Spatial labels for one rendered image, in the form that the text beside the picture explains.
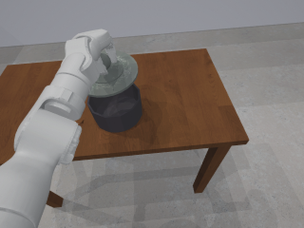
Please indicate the left robot upper arm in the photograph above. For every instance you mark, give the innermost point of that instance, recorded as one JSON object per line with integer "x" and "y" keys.
{"x": 25, "y": 179}

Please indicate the left robot hand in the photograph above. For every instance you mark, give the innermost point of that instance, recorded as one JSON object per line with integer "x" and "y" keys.
{"x": 106, "y": 42}

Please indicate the table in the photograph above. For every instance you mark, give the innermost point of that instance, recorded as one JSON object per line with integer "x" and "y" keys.
{"x": 185, "y": 106}

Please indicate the lid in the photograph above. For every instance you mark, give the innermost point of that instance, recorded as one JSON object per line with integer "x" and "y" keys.
{"x": 120, "y": 76}

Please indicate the robot left forearm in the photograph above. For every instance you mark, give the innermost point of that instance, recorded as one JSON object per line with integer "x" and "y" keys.
{"x": 67, "y": 93}

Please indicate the knob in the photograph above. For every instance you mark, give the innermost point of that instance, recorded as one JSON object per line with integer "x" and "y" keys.
{"x": 106, "y": 60}

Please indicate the pot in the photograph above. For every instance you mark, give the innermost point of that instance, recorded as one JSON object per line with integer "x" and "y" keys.
{"x": 119, "y": 112}

